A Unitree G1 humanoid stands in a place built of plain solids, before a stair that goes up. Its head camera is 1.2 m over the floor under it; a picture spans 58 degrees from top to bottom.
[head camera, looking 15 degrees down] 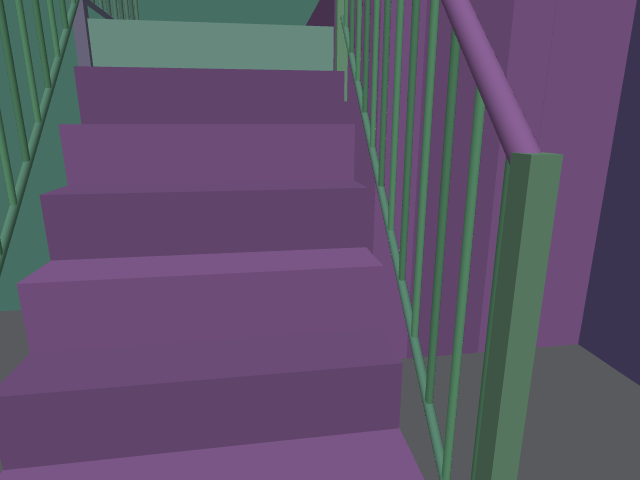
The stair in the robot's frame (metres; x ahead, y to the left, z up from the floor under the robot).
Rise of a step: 0.20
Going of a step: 0.20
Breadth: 0.99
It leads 9 degrees to the left of straight ahead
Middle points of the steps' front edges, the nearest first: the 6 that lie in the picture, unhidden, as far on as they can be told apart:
0.93 0.27 0.60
1.13 0.30 0.80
1.33 0.33 1.00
1.53 0.36 1.20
1.73 0.39 1.40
1.93 0.42 1.60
